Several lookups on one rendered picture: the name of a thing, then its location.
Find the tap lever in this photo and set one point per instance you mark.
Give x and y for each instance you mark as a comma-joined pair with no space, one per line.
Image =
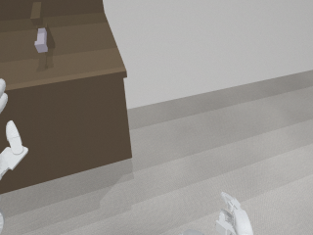
41,42

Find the robot left hand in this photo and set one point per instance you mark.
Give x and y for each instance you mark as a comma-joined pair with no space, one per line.
10,157

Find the counter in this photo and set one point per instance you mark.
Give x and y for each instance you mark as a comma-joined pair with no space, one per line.
68,104

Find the robot right hand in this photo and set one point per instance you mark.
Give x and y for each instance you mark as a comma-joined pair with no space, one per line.
236,223

